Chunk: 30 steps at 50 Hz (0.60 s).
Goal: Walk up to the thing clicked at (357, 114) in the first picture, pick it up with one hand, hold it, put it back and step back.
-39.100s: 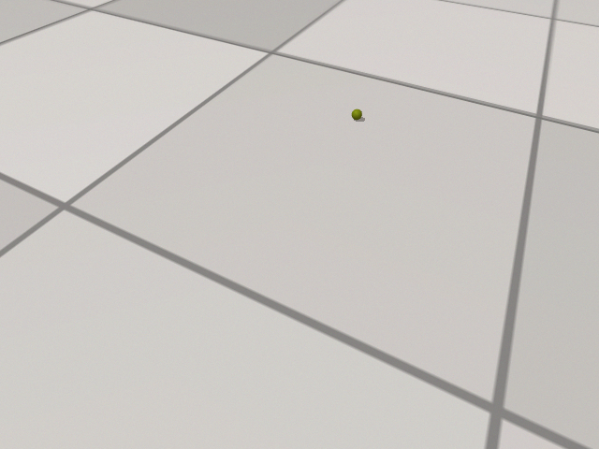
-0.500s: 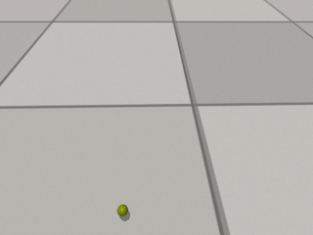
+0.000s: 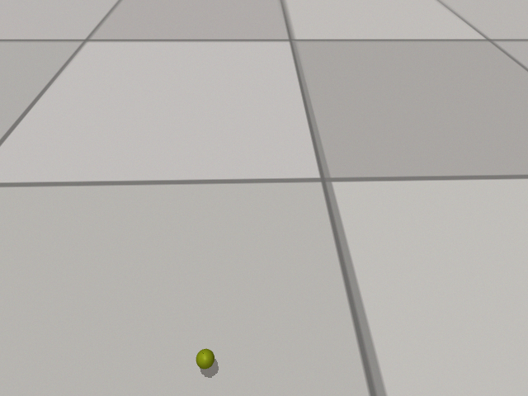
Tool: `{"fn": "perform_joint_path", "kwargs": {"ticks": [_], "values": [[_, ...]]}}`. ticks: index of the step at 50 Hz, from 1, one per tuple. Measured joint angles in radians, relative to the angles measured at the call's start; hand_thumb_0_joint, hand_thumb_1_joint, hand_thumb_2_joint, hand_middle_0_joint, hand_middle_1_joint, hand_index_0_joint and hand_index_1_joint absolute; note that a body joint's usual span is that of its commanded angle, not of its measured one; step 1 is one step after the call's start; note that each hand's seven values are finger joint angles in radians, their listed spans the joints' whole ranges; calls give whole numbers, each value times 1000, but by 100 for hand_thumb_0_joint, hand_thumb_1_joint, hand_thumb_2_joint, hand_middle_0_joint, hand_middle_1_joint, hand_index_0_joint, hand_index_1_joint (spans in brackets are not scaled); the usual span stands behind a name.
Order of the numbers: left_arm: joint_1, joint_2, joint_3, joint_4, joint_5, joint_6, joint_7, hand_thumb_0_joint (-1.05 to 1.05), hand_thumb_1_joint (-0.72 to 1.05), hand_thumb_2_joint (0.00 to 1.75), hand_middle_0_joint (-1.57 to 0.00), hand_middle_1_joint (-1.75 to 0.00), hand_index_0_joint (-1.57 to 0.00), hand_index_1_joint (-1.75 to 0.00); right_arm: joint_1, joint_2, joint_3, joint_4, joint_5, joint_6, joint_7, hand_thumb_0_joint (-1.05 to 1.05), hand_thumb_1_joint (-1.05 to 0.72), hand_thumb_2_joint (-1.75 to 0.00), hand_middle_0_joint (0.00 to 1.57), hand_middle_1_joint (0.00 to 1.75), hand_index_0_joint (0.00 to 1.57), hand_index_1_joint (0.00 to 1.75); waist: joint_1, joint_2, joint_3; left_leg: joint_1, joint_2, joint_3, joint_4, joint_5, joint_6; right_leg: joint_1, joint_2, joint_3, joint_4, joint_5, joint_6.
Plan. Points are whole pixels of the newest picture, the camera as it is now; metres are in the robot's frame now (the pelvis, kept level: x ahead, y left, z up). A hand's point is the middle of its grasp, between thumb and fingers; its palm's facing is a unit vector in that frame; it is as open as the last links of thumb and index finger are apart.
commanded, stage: stand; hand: left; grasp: from above
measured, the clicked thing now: (205, 358) +0.43 +0.21 -0.75
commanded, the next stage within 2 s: step back in 0.26 s
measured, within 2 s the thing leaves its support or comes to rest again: neither
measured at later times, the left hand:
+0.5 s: hand out of the picture +0.06 +0.29 -0.17, palm faces -0.01 -0.93 -0.37, open 7.4 cm
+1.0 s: hand out of the picture -0.01 +0.31 -0.18, palm faces -0.13 -0.91 -0.40, open 7.3 cm
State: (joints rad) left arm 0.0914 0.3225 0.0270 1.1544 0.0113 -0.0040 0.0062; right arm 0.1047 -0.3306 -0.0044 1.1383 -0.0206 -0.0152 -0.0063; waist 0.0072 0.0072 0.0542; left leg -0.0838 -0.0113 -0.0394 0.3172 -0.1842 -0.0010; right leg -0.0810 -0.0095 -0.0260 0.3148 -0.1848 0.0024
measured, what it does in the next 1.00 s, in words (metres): walks backwards: left foot, then right foot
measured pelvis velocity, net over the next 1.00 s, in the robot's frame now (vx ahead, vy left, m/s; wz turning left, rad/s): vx -0.14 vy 0.05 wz -0.11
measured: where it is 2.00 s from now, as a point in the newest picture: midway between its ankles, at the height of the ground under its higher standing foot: outside the picture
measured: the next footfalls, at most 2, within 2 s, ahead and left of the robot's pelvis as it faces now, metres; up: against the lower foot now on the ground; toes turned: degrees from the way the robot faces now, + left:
left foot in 0.54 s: -0.04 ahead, +0.13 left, +0.00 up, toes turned -2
right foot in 1.00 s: -0.13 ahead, -0.06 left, +0.00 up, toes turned -2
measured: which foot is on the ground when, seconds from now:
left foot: down 0.00-0.38, up 0.40-0.52, down 0.54-1.00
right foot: down 0.00-0.56, up 0.58-0.98, down 1.00-1.00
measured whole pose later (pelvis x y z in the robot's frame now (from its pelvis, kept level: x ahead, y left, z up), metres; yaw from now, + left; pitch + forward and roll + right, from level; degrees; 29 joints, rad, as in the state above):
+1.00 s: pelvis -0.14 +0.05 -0.03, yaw -6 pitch -2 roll +1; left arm 0.13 0.38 0.08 0.88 0.02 0.06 0.01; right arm 0.11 -0.34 -0.05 0.86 -0.02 0.03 -0.01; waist 0.00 -0.01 0.20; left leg -0.35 -0.02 0.10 0.67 -0.29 0.06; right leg -0.26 0.04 0.07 0.71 -0.42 -0.01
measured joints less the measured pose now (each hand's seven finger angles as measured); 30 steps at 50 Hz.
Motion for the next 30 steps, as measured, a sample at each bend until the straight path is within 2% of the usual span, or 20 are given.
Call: {"fn": "perform_joint_path", "kwargs": {"ticks": [14, 20, 24, 26, 27, 28, 30], "values": [[12, 9, 2, -10, -4, 1, -6, 1, 91, 89, -20, -30, -20, -30, 10, -4, -2, -3, 2, 6, 8, 1, -91, -89, 20, 30, 20, 30, -3, -3, 0, -14, 2, 0, 9, 4, -1, -13, 2, -1, 5, 6, -2], [-13, 31, 28, -86, -17, 15, 0, 1, 91, 89, -21, -30, -21, -30, -31, -37, -26, -69, 19, 33, 18, 1, -91, -89, 20, 30, 20, 30, -14, 10, 84, -148, 4, -7, 199, -42, 13, -105, 9, -7, 105, -10, -7], [-28, 51, 36, -140, 2, 33, 3, 1, 91, 89, -21, -30, -21, -30, -23, -58, -46, -116, 15, 54, 26, 0, -91, -89, 20, 30, 20, 30, -11, -19, 111, -222, -41, -1, 430, -234, 33, -176, -23, 14, 178, -23, 4], [-38, 65, 37, -164, 7, 41, 6, 1, 91, 89, -21, -30, -21, -30, -2, -63, -51, -134, 17, 54, 30, 0, -91, -89, 20, 30, 20, 30, -20, -37, 109, -207, -41, 9, 420, -218, 39, -214, -41, 17, 216, -32, 18], [-43, 71, 35, -178, 7, 45, 7, 1, 91, 89, -21, -30, -21, -30, 11, -68, -53, -143, 15, 51, 30, 0, -91, -89, 20, 30, 20, 30, -26, -37, 105, -185, -29, 10, 360, -129, 39, -237, -44, 14, 243, -41, 25], [-52, 74, 34, -192, 3, 50, 7, 1, 91, 89, -21, -30, -21, -30, 23, -74, -58, -148, 9, 47, 28, 0, -91, -89, 20, 30, 20, 30, -30, -33, 102, -169, -25, 3, 316, -159, 38, -266, -43, 12, 280, -52, 22], [-83, 90, 38, -214, -4, 60, 15, 1, 91, 89, -20, -30, -21, -30, 25, -57, -64, -147, -6, 46, 21, 0, -91, -89, 20, 30, 20, 30, -23, -63, 136, -172, -42, 16, 324, -189, 50, -318, -14, 92, 418, -193, -4]]}}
